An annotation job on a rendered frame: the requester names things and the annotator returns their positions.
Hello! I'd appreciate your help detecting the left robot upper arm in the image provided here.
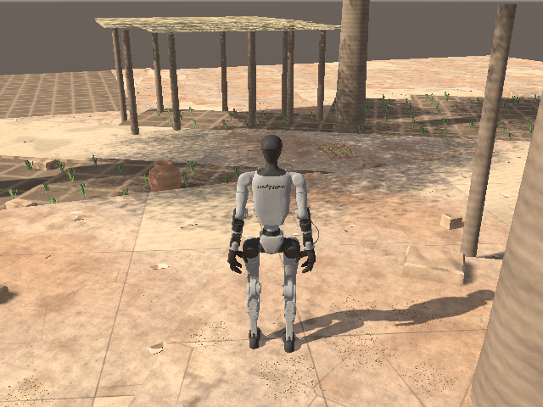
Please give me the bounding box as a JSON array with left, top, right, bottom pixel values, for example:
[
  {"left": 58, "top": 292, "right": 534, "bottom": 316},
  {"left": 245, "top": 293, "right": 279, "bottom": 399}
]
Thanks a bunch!
[{"left": 235, "top": 171, "right": 254, "bottom": 220}]

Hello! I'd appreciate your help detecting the robot left foot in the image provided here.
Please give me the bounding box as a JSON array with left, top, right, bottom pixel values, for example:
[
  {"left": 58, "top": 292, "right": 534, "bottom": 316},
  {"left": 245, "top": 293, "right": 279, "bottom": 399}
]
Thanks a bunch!
[{"left": 249, "top": 327, "right": 260, "bottom": 349}]

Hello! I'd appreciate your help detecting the left robot shin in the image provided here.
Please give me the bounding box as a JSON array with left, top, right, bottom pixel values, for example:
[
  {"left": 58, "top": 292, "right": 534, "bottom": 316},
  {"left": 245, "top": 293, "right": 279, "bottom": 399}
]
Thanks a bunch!
[{"left": 247, "top": 282, "right": 260, "bottom": 337}]

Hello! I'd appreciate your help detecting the robot right forearm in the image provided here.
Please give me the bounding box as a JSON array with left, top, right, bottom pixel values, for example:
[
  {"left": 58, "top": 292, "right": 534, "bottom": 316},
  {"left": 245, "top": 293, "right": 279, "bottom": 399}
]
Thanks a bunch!
[{"left": 299, "top": 207, "right": 315, "bottom": 250}]

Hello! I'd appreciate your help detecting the right robot upper arm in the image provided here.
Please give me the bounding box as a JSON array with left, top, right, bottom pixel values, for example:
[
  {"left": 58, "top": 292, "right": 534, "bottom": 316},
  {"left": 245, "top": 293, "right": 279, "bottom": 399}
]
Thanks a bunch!
[{"left": 289, "top": 171, "right": 309, "bottom": 220}]

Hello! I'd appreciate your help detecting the robot left forearm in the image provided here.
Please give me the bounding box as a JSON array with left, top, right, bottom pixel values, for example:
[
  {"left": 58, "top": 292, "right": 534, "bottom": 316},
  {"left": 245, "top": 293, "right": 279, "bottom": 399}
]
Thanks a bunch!
[{"left": 229, "top": 208, "right": 244, "bottom": 251}]

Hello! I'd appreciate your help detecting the right robot hand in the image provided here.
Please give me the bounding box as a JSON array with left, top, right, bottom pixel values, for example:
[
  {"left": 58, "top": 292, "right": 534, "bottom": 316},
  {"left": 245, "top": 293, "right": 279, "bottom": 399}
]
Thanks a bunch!
[{"left": 295, "top": 249, "right": 316, "bottom": 273}]

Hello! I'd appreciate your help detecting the left robot hand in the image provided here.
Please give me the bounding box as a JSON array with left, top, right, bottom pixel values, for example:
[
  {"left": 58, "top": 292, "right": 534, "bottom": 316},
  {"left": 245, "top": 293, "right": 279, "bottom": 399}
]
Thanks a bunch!
[{"left": 227, "top": 249, "right": 248, "bottom": 274}]

